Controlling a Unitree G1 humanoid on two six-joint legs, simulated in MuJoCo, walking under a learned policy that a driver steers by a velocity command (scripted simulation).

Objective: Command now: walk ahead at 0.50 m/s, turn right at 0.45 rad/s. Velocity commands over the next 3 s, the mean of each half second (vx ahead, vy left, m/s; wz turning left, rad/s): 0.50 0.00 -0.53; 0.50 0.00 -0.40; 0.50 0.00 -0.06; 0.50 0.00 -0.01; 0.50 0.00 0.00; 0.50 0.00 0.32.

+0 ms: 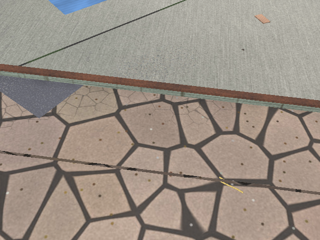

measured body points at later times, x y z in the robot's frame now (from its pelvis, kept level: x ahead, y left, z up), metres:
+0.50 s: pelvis +0.25 -0.07 +0.01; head +0.28 -0.08 +0.46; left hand +0.40 +0.17 -0.12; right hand +0.30 -0.35 -0.11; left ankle +0.26 +0.10 -0.64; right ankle +0.27 -0.13 -0.72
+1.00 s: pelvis +0.53 -0.11 +0.02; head +0.56 -0.10 +0.47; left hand +0.74 +0.08 -0.11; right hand +0.47 -0.38 -0.09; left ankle +0.59 -0.04 -0.72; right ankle +0.43 -0.20 -0.64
